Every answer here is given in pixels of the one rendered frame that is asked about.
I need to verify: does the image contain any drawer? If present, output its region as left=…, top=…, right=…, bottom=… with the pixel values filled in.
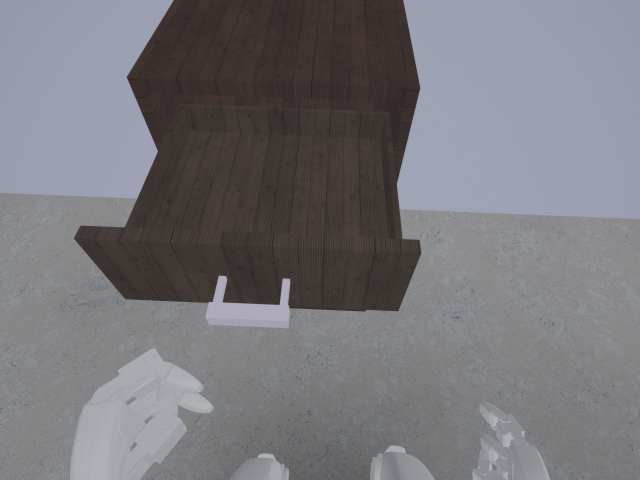
left=74, top=104, right=421, bottom=311

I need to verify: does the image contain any right robot shin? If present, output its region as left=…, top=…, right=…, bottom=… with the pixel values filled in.
left=385, top=445, right=406, bottom=454

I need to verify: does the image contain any cabinet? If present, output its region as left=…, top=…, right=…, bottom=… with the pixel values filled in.
left=127, top=0, right=420, bottom=312

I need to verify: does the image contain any handle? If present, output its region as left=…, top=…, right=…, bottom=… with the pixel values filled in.
left=205, top=276, right=290, bottom=328

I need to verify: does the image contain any left robot thigh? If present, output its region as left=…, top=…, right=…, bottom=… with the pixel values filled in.
left=230, top=458, right=289, bottom=480

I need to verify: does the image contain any right robot hand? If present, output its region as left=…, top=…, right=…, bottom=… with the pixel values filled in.
left=472, top=401, right=550, bottom=480

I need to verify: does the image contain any left robot hand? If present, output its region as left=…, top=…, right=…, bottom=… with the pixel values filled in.
left=70, top=349, right=214, bottom=480

